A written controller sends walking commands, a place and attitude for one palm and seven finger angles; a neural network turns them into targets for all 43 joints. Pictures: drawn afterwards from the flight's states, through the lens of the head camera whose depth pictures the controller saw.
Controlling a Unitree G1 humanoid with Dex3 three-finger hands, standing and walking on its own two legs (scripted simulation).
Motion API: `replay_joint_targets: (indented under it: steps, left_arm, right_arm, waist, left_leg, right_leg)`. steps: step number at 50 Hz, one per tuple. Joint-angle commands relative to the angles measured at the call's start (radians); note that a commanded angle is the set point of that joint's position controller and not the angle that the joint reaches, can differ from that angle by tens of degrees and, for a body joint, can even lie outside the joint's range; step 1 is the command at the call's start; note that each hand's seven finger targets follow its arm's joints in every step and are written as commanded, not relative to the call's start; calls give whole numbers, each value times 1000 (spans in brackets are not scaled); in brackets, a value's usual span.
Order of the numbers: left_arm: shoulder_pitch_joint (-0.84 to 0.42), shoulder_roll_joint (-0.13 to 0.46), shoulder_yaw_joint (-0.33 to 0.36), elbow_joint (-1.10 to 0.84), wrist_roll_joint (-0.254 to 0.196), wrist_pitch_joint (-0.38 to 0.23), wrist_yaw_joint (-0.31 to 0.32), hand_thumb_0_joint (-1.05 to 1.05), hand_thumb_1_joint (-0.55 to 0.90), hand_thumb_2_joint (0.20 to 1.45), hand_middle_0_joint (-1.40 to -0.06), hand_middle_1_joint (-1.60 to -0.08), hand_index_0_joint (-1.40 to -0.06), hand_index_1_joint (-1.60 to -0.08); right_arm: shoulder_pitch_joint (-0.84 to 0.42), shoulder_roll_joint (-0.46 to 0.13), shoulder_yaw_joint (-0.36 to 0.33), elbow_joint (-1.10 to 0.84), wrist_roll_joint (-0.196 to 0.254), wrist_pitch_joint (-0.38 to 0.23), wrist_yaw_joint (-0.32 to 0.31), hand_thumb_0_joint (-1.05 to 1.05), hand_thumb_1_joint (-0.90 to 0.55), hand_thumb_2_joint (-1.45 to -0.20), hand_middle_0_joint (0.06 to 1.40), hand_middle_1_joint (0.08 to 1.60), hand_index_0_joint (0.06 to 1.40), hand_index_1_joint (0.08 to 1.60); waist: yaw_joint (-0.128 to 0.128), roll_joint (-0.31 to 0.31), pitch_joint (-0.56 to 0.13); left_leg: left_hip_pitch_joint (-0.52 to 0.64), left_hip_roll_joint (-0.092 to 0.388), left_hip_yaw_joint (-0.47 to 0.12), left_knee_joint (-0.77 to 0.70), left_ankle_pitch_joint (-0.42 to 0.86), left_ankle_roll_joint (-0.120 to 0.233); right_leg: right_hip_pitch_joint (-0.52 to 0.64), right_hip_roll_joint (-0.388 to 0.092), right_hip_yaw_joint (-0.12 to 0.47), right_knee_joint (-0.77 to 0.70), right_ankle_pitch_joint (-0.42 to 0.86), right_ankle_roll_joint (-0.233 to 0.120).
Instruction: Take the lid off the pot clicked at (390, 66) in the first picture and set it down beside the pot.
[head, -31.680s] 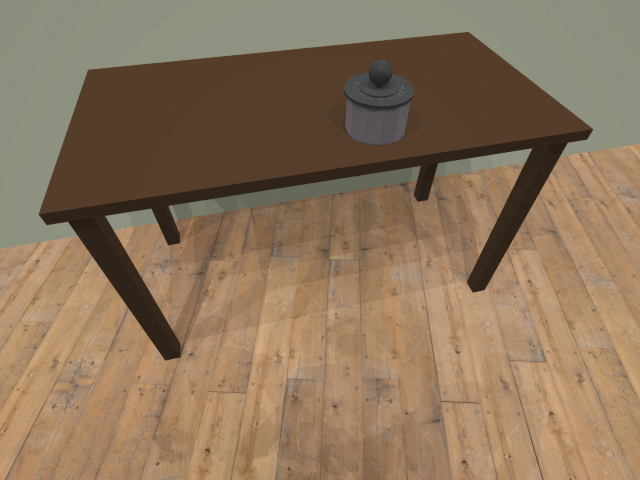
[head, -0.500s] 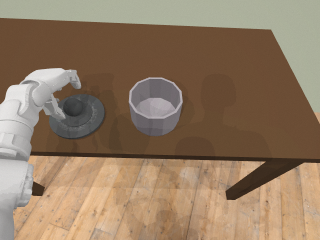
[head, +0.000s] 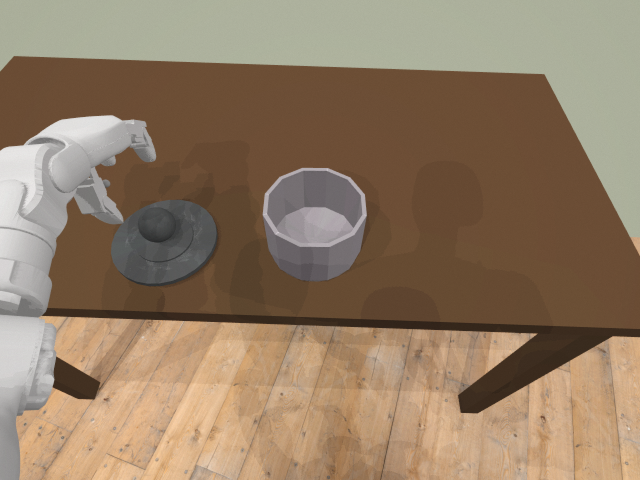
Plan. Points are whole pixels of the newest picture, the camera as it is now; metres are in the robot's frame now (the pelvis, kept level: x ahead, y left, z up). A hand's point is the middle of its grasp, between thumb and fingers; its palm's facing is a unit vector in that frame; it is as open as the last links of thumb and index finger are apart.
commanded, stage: raise the empty hand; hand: left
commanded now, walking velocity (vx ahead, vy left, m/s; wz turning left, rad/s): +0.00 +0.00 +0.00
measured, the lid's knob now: (157, 224) +0.46 +0.24 +0.01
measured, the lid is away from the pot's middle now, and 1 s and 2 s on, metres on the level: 0.23 0.23 0.23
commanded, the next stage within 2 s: draw the hand back to the body in 0.60 s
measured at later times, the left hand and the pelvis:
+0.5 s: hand (83, 152) +0.45 +0.26 +0.16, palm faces -0.34 -0.06 -0.94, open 11.0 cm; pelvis -0.01 -0.01 +0.00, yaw +1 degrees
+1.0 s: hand (84, 167) +0.44 +0.27 +0.15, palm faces -0.34 -0.05 -0.94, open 11.0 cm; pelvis +0.00 +0.00 +0.01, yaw +0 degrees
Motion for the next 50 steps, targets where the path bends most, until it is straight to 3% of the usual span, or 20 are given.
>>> replay_joint_targets:
  steps: [1, 2, 6, 9, 11, 15, 16, 19, 23, 24, 27, 31, 33, 34, 35, 38, 41, 42, 45, 50]
  left_arm:
    - [-500, 279, 71, -198, -9, 13, 17, 0, 19, 583, -326, -903, -326, -903]
    - [-524, 313, 94, -246, -9, 16, 19, 0, 19, 583, -326, -903, -326, -903]
    - [-489, 320, 110, -240, -15, 27, 8, 0, 19, 583, -326, -903, -326, -903]
    - [-461, 296, 81, -137, -19, 48, -5, 0, 19, 583, -326, -903, -326, -903]
    - [-543, 272, 41, -188, -17, 52, -20, 0, 19, 583, -326, -903, -326, -903]
    - [-571, 362, 114, -256, -11, 55, -20, 0, 19, 583, -326, -903, -326, -903]
    - [-546, 364, 115, -219, -14, 56, -24, 0, 19, 583, -326, -903, -326, -903]
    - [-567, 283, 36, -169, -20, 75, -42, 0, 19, 583, -326, -903, -326, -903]
    - [-643, 341, 73, -264, -8, 80, -49, 0, 19, 583, -326, -903, -326, -903]
    - [-630, 303, 41, -232, -13, 86, -56, 0, 19, 583, -326, -903, -326, -903]
    - [-599, 303, 37, -112, -16, 99, -65, 0, 19, 583, -326, -903, -326, -903]
    - [-636, 249, -9, -178, -10, 95, -72, 0, 19, 583, -326, -903, -326, -903]
    - [-645, 328, 50, -151, -4, 91, -64, 0, 19, 583, -326, -903, -326, -903]
    - [-653, 302, 23, -117, -6, 92, -67, 0, 19, 583, -326, -903, -326, -903]
    - [-671, 330, 46, -139, -5, 89, -65, 0, 19, 583, -326, -903, -326, -903]
    - [-602, 369, 96, -232, 4, 76, -52, 0, 19, 583, -326, -903, -326, -903]
    - [-469, 337, 102, -306, -13, 75, -54, 0, 19, 583, -326, -903, -326, -903]
    - [-414, 372, 144, -336, -21, 79, -51, 0, 19, 583, -326, -903, -326, -903]
    - [-320, 362, 151, -349, -43, 96, -62, 0, 19, 583, -326, -903, -326, -903]
    - [-361, 385, 181, -551, -49, 112, -63, 0, 19, 583, -326, -903, -326, -903]
  right_arm:
    - [36, -169, -49, -86, 0, -26, -14, 0, -900, -900, 200, 300, 200, 300]
    - [38, -171, -52, -83, 1, -24, -12, 0, -900, -900, 200, 300, 200, 300]
    - [31, -171, -50, -95, -1, -34, -8, 0, -900, -900, 200, 300, 200, 300]
    - [30, -169, -42, -84, 7, -34, -8, 0, -900, -900, 200, 300, 200, 300]
    - [11, -174, -41, -89, 8, -30, -10, 0, -900, -900, 200, 300, 200, 300]
    - [17, -174, -45, -94, 4, -41, -12, 0, -900, -900, 200, 300, 200, 300]
    - [15, -176, -41, -97, 4, -42, -12, 0, -900, -900, 200, 300, 200, 300]
    - [18, -173, -39, -80, 14, -40, -8, 0, -900, -900, 200, 300, 200, 300]
    - [9, -177, -42, -90, 7, -43, -7, 0, -900, -900, 200, 300, 200, 300]
    - [7, -172, -41, -90, 10, -45, -9, 0, -900, -900, 200, 300, 200, 300]
    - [22, -180, -35, -71, 15, -47, -10, 0, -900, -900, 200, 300, 200, 300]
    - [14, -177, -41, -86, 13, -49, -7, 0, -900, -900, 200, 300, 200, 300]
    - [31, -182, -38, -76, 12, -47, -10, 0, -900, -900, 200, 300, 200, 300]
    - [28, -179, -36, -74, 14, -47, -13, 0, -900, -900, 200, 300, 200, 300]
    - [35, -182, -38, -70, 14, -49, -14, 0, -900, -900, 200, 300, 200, 300]
    - [16, -177, -43, -103, 6, -49, -6, 0, -900, -900, 200, 300, 200, 300]
    - [-9, -172, -46, -134, 5, -50, 11, 0, -900, -900, 200, 300, 200, 300]
    - [-15, -172, -48, -135, 3, -51, 17, 0, -900, -900, 200, 300, 200, 300]
    - [-34, -170, -42, -154, 9, -54, 23, 0, -900, -900, 200, 300, 200, 300]
    - [-65, -166, -48, -170, 6, -57, 25, 0, -900, -900, 200, 300, 200, 300]
  waist:
    - [-8, 48, -385]
    - [-9, 59, -399]
    - [0, 52, -423]
    - [-7, -20, -336]
    - [-8, 17, -350]
    - [0, 43, -430]
    - [-3, 29, -403]
    - [-12, 16, -320]
    - [-6, 37, -411]
    - [-14, 31, -388]
    - [-15, -11, -307]
    - [-14, 18, -361]
    - [-11, -5, -369]
    - [-17, -7, -343]
    - [-11, -15, -362]
    - [6, 41, -433]
    - [17, 73, -419]
    - [28, 64, -418]
    - [32, 22, -367]
    - [32, 54, -417]
  left_leg:
    - [342, 69, -115, -5, 569, -65]
    - [367, 75, -122, -5, 585, -67]
    - [385, 70, -128, -5, 646, -70]
    - [303, 65, -109, -24, 516, -58]
    - [303, 61, -101, -32, 498, -53]
    - [375, 61, -118, -28, 563, -54]
    - [352, 59, -115, -29, 568, -53]
    - [312, 64, -111, -53, 470, -56]
    - [365, 58, -115, -45, 522, -52]
    - [359, 58, -117, -46, 516, -51]
    - [291, 57, -100, -57, 440, -48]
    - [332, 55, -106, -50, 486, -51]
    - [322, 55, -105, -55, 457, -47]
    - [301, 53, -98, -57, 428, -43]
    - [309, 55, -99, -63, 419, -41]
    - [360, 55, -111, -45, 563, -48]
    - [384, 62, -126, -38, 676, -62]
    - [391, 68, -131, -35, 691, -60]
    - [351, 69, -127, -46, 647, -57]
    - [430, 72, -152, -52, 696, -60]
  right_leg:
    - [26, 48, 5, -16, 263, -59]
    - [36, 49, 6, -14, 266, -58]
    - [53, 51, 7, -23, 289, -60]
    - [67, 49, 5, -29, 265, -54]
    - [75, 42, 7, -33, 274, -57]
    - [107, 47, 11, -37, 291, -57]
    - [102, 46, 10, -40, 299, -58]
    - [73, 47, -3, -46, 241, -54]
    - [116, 47, 7, -48, 283, -56]
    - [97, 48, 4, -48, 271, -55]
    - [90, 46, -3, -49, 249, -53]
    - [84, 47, -1, -49, 260, -57]
    - [105, 51, 0, -46, 254, -54]
    - [96, 49, -1, -47, 247, -53]
    - [112, 48, 0, -50, 251, -52]
    - [139, 46, 12, -38, 310, -58]
    - [126, 45, 12, -42, 327, -59]
    - [140, 43, 18, -37, 330, -56]
    - [148, 40, 13, -45, 321, -52]
    - [148, 41, 14, -58, 319, -52]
